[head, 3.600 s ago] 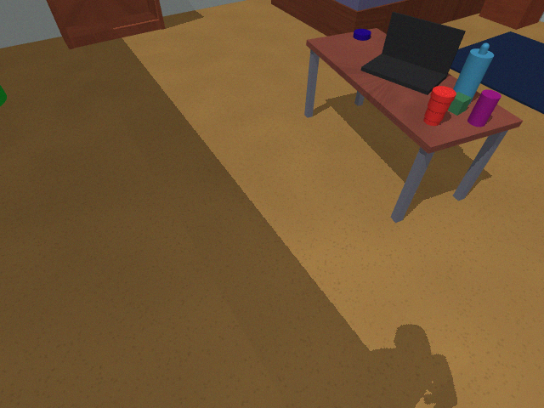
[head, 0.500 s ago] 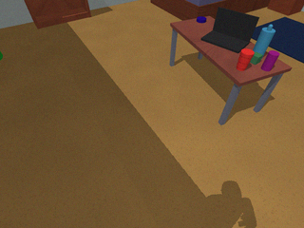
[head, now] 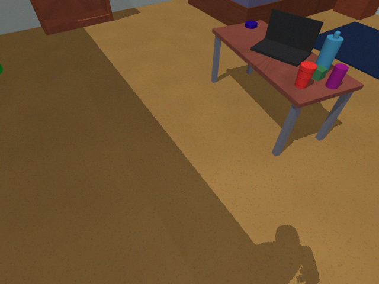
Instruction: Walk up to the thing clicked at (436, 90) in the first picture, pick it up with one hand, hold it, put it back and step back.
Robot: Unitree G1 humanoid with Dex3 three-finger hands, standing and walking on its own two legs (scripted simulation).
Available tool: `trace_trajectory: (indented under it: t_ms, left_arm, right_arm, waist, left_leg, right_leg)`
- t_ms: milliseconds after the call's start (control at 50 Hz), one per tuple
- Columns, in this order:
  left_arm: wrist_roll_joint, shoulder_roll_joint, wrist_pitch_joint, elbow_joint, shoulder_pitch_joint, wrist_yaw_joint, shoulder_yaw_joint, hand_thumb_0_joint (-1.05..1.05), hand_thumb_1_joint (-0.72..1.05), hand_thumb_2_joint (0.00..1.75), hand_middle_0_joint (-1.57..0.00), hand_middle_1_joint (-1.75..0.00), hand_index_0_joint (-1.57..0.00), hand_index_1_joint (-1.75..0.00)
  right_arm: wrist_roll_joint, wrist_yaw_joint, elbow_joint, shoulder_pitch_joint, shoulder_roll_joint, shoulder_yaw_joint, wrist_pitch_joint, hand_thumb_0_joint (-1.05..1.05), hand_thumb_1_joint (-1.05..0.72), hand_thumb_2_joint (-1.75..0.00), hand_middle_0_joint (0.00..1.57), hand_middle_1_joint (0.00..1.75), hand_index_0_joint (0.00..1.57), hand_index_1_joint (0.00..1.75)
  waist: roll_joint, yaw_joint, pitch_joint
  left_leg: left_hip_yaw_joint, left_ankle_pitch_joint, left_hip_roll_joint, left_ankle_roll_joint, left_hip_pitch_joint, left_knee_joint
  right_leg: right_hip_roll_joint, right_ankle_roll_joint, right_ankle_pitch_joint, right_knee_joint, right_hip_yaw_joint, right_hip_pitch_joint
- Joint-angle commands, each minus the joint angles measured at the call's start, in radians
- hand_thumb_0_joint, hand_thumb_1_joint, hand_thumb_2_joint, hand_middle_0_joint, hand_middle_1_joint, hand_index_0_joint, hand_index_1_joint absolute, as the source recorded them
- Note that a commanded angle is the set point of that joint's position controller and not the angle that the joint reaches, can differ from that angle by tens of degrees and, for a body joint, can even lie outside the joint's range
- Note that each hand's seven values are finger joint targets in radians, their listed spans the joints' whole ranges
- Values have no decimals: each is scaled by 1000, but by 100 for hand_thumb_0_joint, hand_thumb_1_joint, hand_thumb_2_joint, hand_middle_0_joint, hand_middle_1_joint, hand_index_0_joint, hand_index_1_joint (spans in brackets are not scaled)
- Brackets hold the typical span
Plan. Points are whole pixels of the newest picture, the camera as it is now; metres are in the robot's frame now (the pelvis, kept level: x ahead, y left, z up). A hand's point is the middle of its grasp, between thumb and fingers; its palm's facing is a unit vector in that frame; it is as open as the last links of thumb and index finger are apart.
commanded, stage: stand
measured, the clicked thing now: (304, 75) +1.20 -0.63 -0.24
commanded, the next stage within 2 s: walk up in 0.12 s
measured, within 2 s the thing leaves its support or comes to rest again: neither
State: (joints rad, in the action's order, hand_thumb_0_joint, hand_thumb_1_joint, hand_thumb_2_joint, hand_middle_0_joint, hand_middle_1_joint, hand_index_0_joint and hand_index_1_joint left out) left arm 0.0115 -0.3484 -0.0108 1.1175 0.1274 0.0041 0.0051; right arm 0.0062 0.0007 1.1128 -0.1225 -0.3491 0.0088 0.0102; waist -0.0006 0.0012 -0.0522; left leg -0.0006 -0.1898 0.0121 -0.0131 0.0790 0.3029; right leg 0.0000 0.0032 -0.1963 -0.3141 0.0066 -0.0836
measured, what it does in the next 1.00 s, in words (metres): walks ahead, turning right: right foot, then left foot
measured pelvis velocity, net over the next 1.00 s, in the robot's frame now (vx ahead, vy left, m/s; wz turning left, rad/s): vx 0.28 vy -0.05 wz -0.37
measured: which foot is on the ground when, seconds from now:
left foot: down 0.00-0.44, up 0.46-0.82, down 0.84-1.00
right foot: down 0.00-0.18, up 0.20-0.40, down 0.42-0.86, up 0.88-1.00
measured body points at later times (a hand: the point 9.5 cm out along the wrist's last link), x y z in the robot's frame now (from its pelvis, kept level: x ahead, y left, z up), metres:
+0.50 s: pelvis +0.07 -0.07 -0.03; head +0.07 -0.09 +0.41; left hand +0.17 +0.27 -0.12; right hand +0.07 -0.41 -0.16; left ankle +0.01 +0.10 -0.71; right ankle +0.10 -0.20 -0.75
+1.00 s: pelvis +0.28 -0.05 -0.02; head +0.30 -0.03 +0.43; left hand +0.48 +0.23 -0.14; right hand +0.21 -0.37 -0.11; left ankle +0.36 +0.04 -0.75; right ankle +0.21 -0.17 -0.67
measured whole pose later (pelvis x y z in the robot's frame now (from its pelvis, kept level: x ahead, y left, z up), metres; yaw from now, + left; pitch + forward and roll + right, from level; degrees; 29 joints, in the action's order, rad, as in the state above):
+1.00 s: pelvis +0.28 -0.05 -0.02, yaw -21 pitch -3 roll -1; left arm 0.00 -0.45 -0.06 0.89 0.29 0.03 0.06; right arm 0.02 0.06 0.85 -0.31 -0.39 -0.07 0.07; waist -0.04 0.05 -0.07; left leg -0.12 -0.25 0.07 0.02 0.27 0.57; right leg 0.02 0.04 -0.37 -1.15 -0.05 -0.43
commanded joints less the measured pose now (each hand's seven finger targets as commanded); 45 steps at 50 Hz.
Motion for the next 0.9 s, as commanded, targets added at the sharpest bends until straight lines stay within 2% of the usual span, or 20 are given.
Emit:
trace_trajectory:
  t_ms: [0,80,100,120,160,200,280,340,380,400,420,440,460,560,720,800,820,840,860,880]
  left_arm:
    - [-3,-215,-22,-57,-30,-18,34,0,90,90,-20,-30,-20,-30]
    - [-4,-221,-22,-60,-35,-18,37,0,90,90,-20,-30,-20,-30]
    - [16,-295,-18,-138,36,15,105,0,90,90,-20,-30,-20,-30]
    - [25,-289,-13,-141,-2,27,107,0,90,90,-20,-30,-20,-30]
    - [22,-241,-2,-201,-133,47,103,0,90,90,-20,-30,-20,-30]
    - [26,-262,-10,-235,-108,53,111,0,90,90,-20,-30,-20,-30]
    - [9,-241,-14,-207,84,91,114,0,90,90,-20,-30,-20,-30]
    - [17,-241,-20,-200,138,91,129,0,90,90,-20,-30,-20,-30]
    - [23,-279,-31,-152,298,70,156,0,90,90,-20,-30,-20,-30]
    - [25,-348,-41,-140,403,47,181,0,90,90,-20,-30,-20,-30]
    - [26,-413,-48,-172,403,30,193,0,90,90,-20,-30,-20,-30]
    - [16,-427,-51,-213,317,36,181,0,90,90,-20,-30,-20,-30]
    - [2,-447,-51,-235,247,37,181,0,90,90,-20,-30,-20,-30]
    - [-12,-346,-76,-267,178,23,146,0,90,90,-20,-30,-20,-30]
    - [0,-364,-95,-319,183,21,143,0,90,90,-20,-30,-20,-30]
    - [8,-306,-92,-340,138,15,120,0,90,90,-20,-30,-20,-30]
    - [4,-235,-92,-338,205,13,99,0,90,90,-20,-30,-20,-30]
    - [-8,-149,-90,-335,277,9,69,0,90,90,-20,-30,-20,-30]
    - [-11,-255,-83,-318,307,-4,91,0,90,90,-20,-30,-20,-30]
    - [-1,-305,-78,-301,290,-9,96,0,90,90,-20,-30,-20,-30]
  right_arm:
    - [1,-13,-54,39,-213,-45,17,0,-90,-90,20,30,20,30]
    - [3,-13,-57,32,-209,-44,18,0,-90,-90,20,30,20,30]
    - [29,1,-141,13,-315,-123,43,0,-90,-90,20,30,20,30]
    - [36,7,-119,-48,-319,-137,50,0,-90,-90,20,30,20,30]
    - [31,11,-122,-119,-363,-165,53,0,-90,-90,20,30,20,30]
    - [33,10,-176,-62,-382,-173,66,0,-90,-90,20,30,20,30]
    - [48,24,-242,69,-326,-162,78,0,-90,-90,20,30,20,30]
    - [50,35,-267,72,-306,-160,65,0,-90,-90,20,30,20,30]
    - [42,35,-274,49,-272,-146,48,0,-90,-90,20,30,20,30]
    - [33,39,-286,17,-203,-119,41,0,-90,-90,20,30,20,30]
    - [24,47,-316,10,-161,-98,34,0,-90,-90,20,30,20,30]
    - [19,46,-318,2,-247,-119,26,0,-90,-90,20,30,20,30]
    - [25,43,-314,15,-298,-137,28,0,-90,-90,20,30,20,30]
    - [9,58,-255,-120,-272,-127,23,0,-90,-90,20,30,20,30]
    - [36,83,-342,-37,-271,-150,38,0,-90,-90,20,30,20,30]
    - [35,66,-286,-275,-294,-179,65,0,-90,-90,20,30,20,30]
    - [43,55,-270,-382,-357,-200,75,0,-90,-90,20,30,20,30]
    - [47,43,-294,-364,-395,-202,83,0,-90,-90,20,30,20,30]
    - [17,43,-329,-271,-413,-200,82,0,-90,-90,20,30,20,30]
    - [-1,46,-338,-195,-418,-202,78,0,-90,-90,20,30,20,30]
  waist:
    - [3,-3,69]
    - [-3,0,70]
    - [-15,22,125]
    - [18,53,69]
    - [208,128,-59]
    - [112,78,-121]
    - [159,-29,-37]
    - [129,-38,1]
    - [-65,-109,71]
    - [-283,-163,84]
    - [-404,-153,35]
    - [-239,-103,2]
    - [-166,-72,-81]
    - [-118,-5,-69]
    - [-94,-15,-80]
    - [14,122,68]
    - [238,166,131]
    - [406,121,103]
    - [262,70,92]
    - [228,36,13]
  left_leg:
    - [91,202,121,32,-11,-25]
    - [88,207,119,30,-5,-29]
    - [28,-278,94,90,-127,91]
    - [83,-439,128,121,-174,72]
    - [318,-625,352,226,-187,-170]
    - [407,-525,491,283,-31,-233]
    - [95,-326,323,198,-43,-124]
    - [-92,-220,204,153,64,54]
    - [-162,-179,145,117,245,390]
    - [-181,-272,68,88,403,657]
    - [-107,-431,-27,43,586,832]
    - [9,-384,3,25,555,873]
    - [50,-357,59,25,542,875]
    - [62,-135,130,33,441,724]
    - [10,-28,123,-3,346,418]
    - [-55,-37,48,35,-73,254]
    - [106,-246,147,74,-187,116]
    - [467,-341,342,122,-241,10]
    - [690,-483,444,193,-137,-125]
    - [690,-565,467,234,9,-151]
  right_leg:
    - [-130,21,220,41,-93,3]
    - [-133,22,226,37,-94,12]
    - [-71,63,-210,-37,-141,-127]
    - [-79,74,-395,-93,-154,-321]
    - [-4,35,-306,-458,-10,-605]
    - [-102,25,-277,-607,-101,-589]
    - [-132,18,-215,-424,-45,-401]
    - [-63,7,-68,-286,60,-179]
    - [13,19,-28,-237,89,112]
    - [-43,50,-209,-129,-62,216]
    - [-235,114,-509,68,-481,183]
    - [-364,214,-678,212,-769,40]
    - [-384,258,-708,211,-798,-70]
    - [-219,188,-306,104,-383,-125]
    - [-200,186,-285,60,-283,-238]
    - [-121,123,39,-335,-157,-350]
    - [-24,84,61,-666,-62,-420]
    - [109,37,-302,-870,-64,-637]
    - [74,55,-321,-934,-109,-627]
    - [6,63,-289,-978,-128,-602]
